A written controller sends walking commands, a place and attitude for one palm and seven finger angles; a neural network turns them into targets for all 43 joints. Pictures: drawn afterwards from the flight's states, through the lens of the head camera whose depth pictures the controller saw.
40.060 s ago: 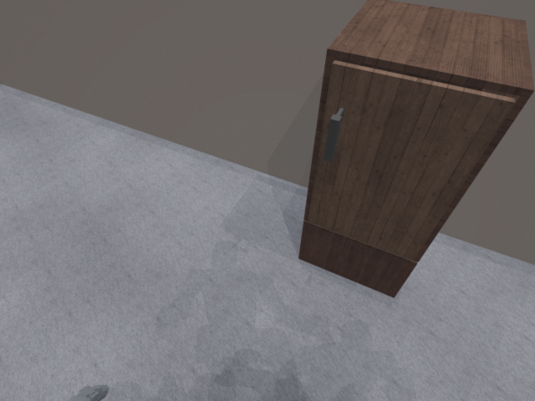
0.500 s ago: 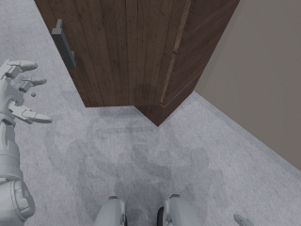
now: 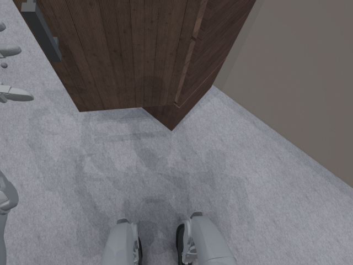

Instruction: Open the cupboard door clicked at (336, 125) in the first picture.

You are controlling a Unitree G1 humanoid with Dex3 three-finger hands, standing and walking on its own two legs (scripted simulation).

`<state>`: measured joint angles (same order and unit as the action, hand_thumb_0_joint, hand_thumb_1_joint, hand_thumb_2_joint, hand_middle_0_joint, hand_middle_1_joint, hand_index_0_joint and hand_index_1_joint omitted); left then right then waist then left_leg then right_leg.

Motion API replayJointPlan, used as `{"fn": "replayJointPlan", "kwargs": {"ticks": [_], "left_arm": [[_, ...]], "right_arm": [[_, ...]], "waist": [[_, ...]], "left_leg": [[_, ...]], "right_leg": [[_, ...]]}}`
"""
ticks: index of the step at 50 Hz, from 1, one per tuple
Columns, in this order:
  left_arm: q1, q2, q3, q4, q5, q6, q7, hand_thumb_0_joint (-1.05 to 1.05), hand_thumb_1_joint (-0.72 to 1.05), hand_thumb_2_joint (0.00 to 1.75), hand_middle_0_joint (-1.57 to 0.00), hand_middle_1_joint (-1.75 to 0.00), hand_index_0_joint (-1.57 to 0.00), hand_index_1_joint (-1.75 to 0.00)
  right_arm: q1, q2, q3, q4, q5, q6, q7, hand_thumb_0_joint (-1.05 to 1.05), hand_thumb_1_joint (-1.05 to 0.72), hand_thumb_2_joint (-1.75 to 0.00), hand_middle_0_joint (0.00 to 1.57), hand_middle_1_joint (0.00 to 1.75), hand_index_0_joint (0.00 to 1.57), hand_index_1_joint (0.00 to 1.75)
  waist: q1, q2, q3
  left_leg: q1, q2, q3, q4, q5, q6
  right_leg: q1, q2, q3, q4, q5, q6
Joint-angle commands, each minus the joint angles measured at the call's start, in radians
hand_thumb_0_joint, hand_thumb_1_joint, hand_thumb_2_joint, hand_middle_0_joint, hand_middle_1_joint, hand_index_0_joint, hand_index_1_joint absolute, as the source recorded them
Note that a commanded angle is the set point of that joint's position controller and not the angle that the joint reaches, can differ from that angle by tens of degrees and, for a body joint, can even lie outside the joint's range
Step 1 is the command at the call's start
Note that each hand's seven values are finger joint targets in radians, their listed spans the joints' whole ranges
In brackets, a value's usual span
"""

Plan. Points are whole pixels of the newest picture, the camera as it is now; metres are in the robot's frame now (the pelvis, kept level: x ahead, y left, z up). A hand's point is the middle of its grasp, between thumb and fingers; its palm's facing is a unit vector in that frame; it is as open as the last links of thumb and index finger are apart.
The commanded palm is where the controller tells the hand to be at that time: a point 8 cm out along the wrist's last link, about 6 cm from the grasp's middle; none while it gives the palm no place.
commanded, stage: move the hooked fingers beside the handle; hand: left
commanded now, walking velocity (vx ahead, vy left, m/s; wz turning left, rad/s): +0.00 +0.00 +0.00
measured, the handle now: (44, 28) +0.60 +0.25 +0.06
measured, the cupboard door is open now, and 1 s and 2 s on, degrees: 48 48 48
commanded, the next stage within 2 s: slide the fingers in behind the handle in 1.08 s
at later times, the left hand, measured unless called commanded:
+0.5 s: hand (10, 43) +0.56 +0.30 +0.06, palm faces +0.09 -1.00 -0.02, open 14.0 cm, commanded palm +0.54 +0.33 +0.06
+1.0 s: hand (17, 45) +0.55 +0.29 +0.06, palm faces +0.10 -1.00 -0.02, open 14.0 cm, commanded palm +0.54 +0.32 +0.06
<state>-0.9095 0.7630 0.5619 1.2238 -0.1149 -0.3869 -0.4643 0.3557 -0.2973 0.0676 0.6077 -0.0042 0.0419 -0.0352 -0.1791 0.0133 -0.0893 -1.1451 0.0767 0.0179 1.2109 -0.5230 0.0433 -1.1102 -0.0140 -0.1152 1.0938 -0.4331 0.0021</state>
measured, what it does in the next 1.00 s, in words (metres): stands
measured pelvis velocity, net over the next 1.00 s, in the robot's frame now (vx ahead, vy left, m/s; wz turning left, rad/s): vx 0.01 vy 0.00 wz -0.02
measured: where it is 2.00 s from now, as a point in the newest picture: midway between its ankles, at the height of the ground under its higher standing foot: (160, 263)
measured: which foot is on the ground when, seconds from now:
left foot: down 0.00-1.00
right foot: down 0.00-1.00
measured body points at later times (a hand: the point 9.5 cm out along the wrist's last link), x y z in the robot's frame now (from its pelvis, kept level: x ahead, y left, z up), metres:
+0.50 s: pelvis +0.01 +0.01 -0.01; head +0.21 +0.05 +0.39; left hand +0.55 +0.36 +0.06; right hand -0.03 -0.25 -0.09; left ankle +0.02 +0.09 -0.64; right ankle +0.04 -0.13 -0.64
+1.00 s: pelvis +0.01 +0.00 +0.00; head +0.20 +0.05 +0.41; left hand +0.54 +0.34 +0.06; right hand +0.01 -0.27 -0.09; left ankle +0.02 +0.09 -0.64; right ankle +0.04 -0.13 -0.64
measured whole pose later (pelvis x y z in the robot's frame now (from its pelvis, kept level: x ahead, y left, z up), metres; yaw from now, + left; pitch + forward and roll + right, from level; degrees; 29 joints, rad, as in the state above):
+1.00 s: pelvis +0.01 +0.00 +0.00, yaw -1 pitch +29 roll -7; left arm -1.01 0.82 0.58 1.23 -0.04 -0.34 -0.40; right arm 0.36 -0.28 0.09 0.57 -0.03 0.10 0.00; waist -0.23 0.03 -0.08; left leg -1.19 0.09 0.00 1.22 -0.54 0.04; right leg -1.14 0.00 -0.13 1.07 -0.43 0.01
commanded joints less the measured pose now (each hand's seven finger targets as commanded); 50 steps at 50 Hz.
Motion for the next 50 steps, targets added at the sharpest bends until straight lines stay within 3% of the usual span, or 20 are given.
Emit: {"fn": "replayJointPlan", "kwargs": {"ticks": [1,4,7,8,9,12,14,16,19,21,26,28,31,32,33,37,38,41,47,50], "left_arm": [[-0.440,0.371,0.033,-0.177,0.010,-0.043,0.002,0.00,-0.50,0.30,-0.30,-1.20,-0.30,-1.20],[-0.492,0.385,0.033,-0.194,0.021,-0.041,0.012,0.00,-0.50,0.30,-0.30,-1.20,-0.30,-1.20],[-0.512,0.378,0.025,-0.184,0.027,-0.031,0.013,0.00,-0.50,0.30,-0.30,-1.20,-0.30,-1.20],[-0.514,0.412,0.046,-0.193,0.035,-0.027,0.014,0.00,-0.50,0.30,-0.30,-1.20,-0.30,-1.20],[-0.503,0.426,0.056,-0.183,0.040,-0.019,0.017,0.00,-0.50,0.30,-0.30,-1.20,-0.30,-1.20],[-0.536,0.438,0.044,-0.145,0.057,0.003,0.024,0.00,-0.50,0.30,-0.30,-1.20,-0.30,-1.20],[-0.583,0.467,0.047,-0.157,0.073,0.006,0.034,0.00,-0.50,0.30,-0.30,-1.20,-0.30,-1.20],[-0.538,0.481,0.068,-0.141,0.072,0.009,0.035,0.00,-0.50,0.30,-0.30,-1.20,-0.30,-1.20],[-0.463,0.491,0.083,-0.151,0.071,0.009,0.018,0.00,-0.50,0.30,-0.30,-1.20,-0.30,-1.20],[-0.481,0.489,0.080,-0.157,0.061,0.015,0.008,0.00,-0.50,0.30,-0.30,-1.20,-0.30,-1.20],[-0.467,0.521,0.121,-0.227,0.049,0.001,-0.001,0.00,-0.50,0.30,-0.30,-1.20,-0.30,-1.20],[-0.485,0.456,0.077,-0.244,0.043,-0.005,-0.006,0.00,-0.50,0.30,-0.30,-1.20,-0.30,-1.20],[-0.460,0.425,0.066,-0.212,0.034,0.006,-0.006,0.00,-0.50,0.30,-0.30,-1.20,-0.30,-1.20],[-0.497,0.395,0.039,-0.246,0.033,0.001,-0.007,0.00,-0.50,0.30,-0.30,-1.20,-0.30,-1.20],[-0.470,0.392,0.042,-0.233,0.035,0.005,-0.004,0.00,-0.50,0.30,-0.30,-1.20,-0.30,-1.20],[-0.504,0.338,0.011,-0.263,0.028,-0.008,0.017,0.00,-0.50,0.30,-0.30,-1.20,-0.30,-1.20],[-0.473,0.362,0.034,-0.245,0.033,-0.007,0.024,0.00,-0.50,0.30,-0.30,-1.20,-0.30,-1.20],[-0.485,0.317,-0.004,-0.210,0.038,-0.004,0.043,0.00,-0.50,0.30,-0.30,-1.20,-0.30,-1.20],[-0.485,0.396,0.049,-0.228,0.054,-0.033,0.069,0.00,-0.50,0.30,-0.30,-1.20,-0.30,-1.20],[-0.466,0.409,0.052,-0.197,0.056,-0.031,0.061,0.00,-0.50,0.30,-0.30,-1.20,-0.30,-1.20]], "right_arm": [[0.187,-0.214,-0.066,-0.036,-0.007,-0.002,-0.021,0.00,-0.90,-0.90,0.20,0.30,0.20,0.30],[0.209,-0.217,-0.065,-0.033,-0.014,0.005,-0.017,0.00,-0.90,-0.90,0.20,0.30,0.20,0.30],[0.226,-0.214,-0.062,-0.032,-0.016,0.014,-0.012,0.00,-0.90,-0.90,0.20,0.30,0.20,0.30],[0.236,-0.218,-0.060,-0.031,-0.018,0.020,-0.011,0.00,-0.90,-0.90,0.20,0.30,0.20,0.30],[0.237,-0.216,-0.060,-0.033,-0.018,0.025,-0.008,0.00,-0.90,-0.90,0.20,0.30,0.20,0.30],[0.241,-0.214,-0.048,-0.040,-0.018,0.036,-0.007,0.00,-0.90,-0.90,0.20,0.30,0.20,0.30],[0.248,-0.216,-0.046,-0.039,-0.021,0.039,-0.006,0.00,-0.90,-0.90,0.20,0.30,0.20,0.30],[0.257,-0.215,-0.044,-0.045,-0.024,0.041,-0.002,0.00,-0.90,-0.90,0.20,0.30,0.20,0.30],[0.261,-0.213,-0.047,-0.058,-0.023,0.048,0.004,0.00,-0.90,-0.90,0.20,0.30,0.20,0.30],[0.256,-0.213,-0.047,-0.056,-0.021,0.053,0.006,0.00,-0.90,-0.90,0.20,0.30,0.20,0.30],[0.269,-0.213,-0.055,-0.052,-0.022,0.055,0.010,0.00,-0.90,-0.90,0.20,0.30,0.20,0.30],[0.273,-0.208,-0.058,-0.038,-0.022,0.059,0.018,0.00,-0.90,-0.90,0.20,0.30,0.20,0.30],[0.267,-0.208,-0.060,-0.033,-0.019,0.062,0.017,0.00,-0.90,-0.90,0.20,0.30,0.20,0.30],[0.270,-0.205,-0.062,-0.027,-0.021,0.060,0.016,0.00,-0.90,-0.90,0.20,0.30,0.20,0.30],[0.273,-0.207,-0.063,-0.024,-0.021,0.063,0.016,0.00,-0.90,-0.90,0.20,0.30,0.20,0.30],[0.268,-0.201,-0.068,-0.020,-0.025,0.060,0.015,0.00,-0.90,-0.90,0.20,0.30,0.20,0.30],[0.270,-0.204,-0.066,-0.020,-0.026,0.063,0.015,0.00,-0.90,-0.90,0.20,0.30,0.20,0.30],[0.255,-0.198,-0.062,-0.026,-0.025,0.063,0.018,0.00,-0.90,-0.90,0.20,0.30,0.20,0.30],[0.246,-0.199,-0.059,-0.044,-0.026,0.056,0.014,0.00,-0.90,-0.90,0.20,0.30,0.20,0.30],[0.232,-0.198,-0.054,-0.051,-0.022,0.055,0.015,0.00,-0.90,-0.90,0.20,0.30,0.20,0.30]], "waist": [[-0.023,0.226,-0.509],[-0.033,0.274,-0.571],[-0.045,0.280,-0.578],[-0.038,0.292,-0.606],[-0.032,0.315,-0.600],[-0.055,0.266,-0.544],[-0.063,0.306,-0.568],[-0.058,0.266,-0.569],[-0.035,0.283,-0.604],[-0.048,0.254,-0.570],[-0.030,0.305,-0.632],[-0.043,0.346,-0.616],[-0.048,0.303,-0.575],[-0.057,0.350,-0.577],[-0.047,0.349,-0.580],[-0.059,0.344,-0.574],[-0.043,0.345,-0.580],[-0.059,0.298,-0.523],[-0.043,0.300,-0.576],[-0.047,0.250,-0.550]], "left_leg": [[0.409,-0.024,-0.115,-0.135,0.412,-0.018],[0.475,-0.017,-0.134,-0.122,0.484,-0.028],[0.500,-0.011,-0.143,-0.110,0.552,-0.032],[0.516,-0.007,-0.146,-0.110,0.580,-0.037],[0.513,-0.008,-0.141,-0.108,0.593,-0.037],[0.447,-0.009,-0.139,-0.104,0.537,-0.024],[0.450,-0.008,-0.137,-0.097,0.531,-0.025],[0.428,-0.008,-0.135,-0.098,0.533,-0.021],[0.443,-0.006,-0.129,-0.100,0.585,-0.023],[0.400,-0.006,-0.120,-0.097,0.536,-0.013],[0.471,-0.002,-0.130,-0.098,0.619,-0.021],[0.548,0.008,-0.147,-0.102,0.672,-0.034],[0.514,0.003,-0.141,-0.108,0.622,-0.026],[0.563,0.007,-0.152,-0.110,0.662,-0.033],[0.586,0.008,-0.155,-0.115,0.673,-0.040],[0.607,0.008,-0.165,-0.118,0.683,-0.044],[0.610,0.008,-0.163,-0.122,0.697,-0.049],[0.550,0.001,-0.152,-0.129,0.609,-0.039],[0.503,-0.007,-0.127,-0.113,0.601,-0.027],[0.436,-0.011,-0.110,-0.111,0.544,-0.017]], "right_leg": [[0.140,0.051,0.053,-0.084,0.183,-0.016],[0.102,0.054,0.044,-0.072,0.200,-0.017],[0.085,0.057,0.037,-0.066,0.228,-0.018],[0.093,0.058,0.036,-0.067,0.235,-0.016],[0.096,0.057,0.038,-0.069,0.247,-0.016],[0.101,0.062,0.036,-0.071,0.238,-0.016],[0.086,0.062,0.038,-0.068,0.232,-0.014],[0.122,0.064,0.036,-0.071,0.247,-0.012],[0.151,0.067,0.037,-0.067,0.284,-0.014],[0.161,0.070,0.041,-0.074,0.277,-0.009],[0.163,0.072,0.038,-0.071,0.304,-0.012],[0.094,0.074,0.030,-0.078,0.284,-0.014],[0.100,0.075,0.029,-0.089,0.266,-0.012],[0.066,0.072,0.025,-0.088,0.265,-0.016],[0.056,0.074,0.022,-0.093,0.253,-0.015],[0.045,0.071,0.020,-0.097,0.253,-0.019],[0.054,0.072,0.019,-0.096,0.254,-0.019],[0.067,0.071,0.021,-0.104,0.235,-0.016],[0.145,0.069,0.040,-0.087,0.291,-0.019],[0.186,0.072,0.048,-0.092,0.293,-0.012]]}}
